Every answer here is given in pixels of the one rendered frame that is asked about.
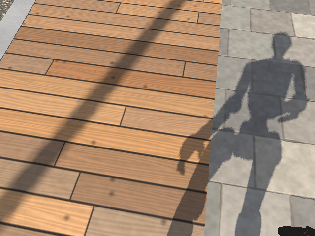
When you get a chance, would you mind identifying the robot right hand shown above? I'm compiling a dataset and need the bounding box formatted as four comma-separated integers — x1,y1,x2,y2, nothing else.
278,226,315,236

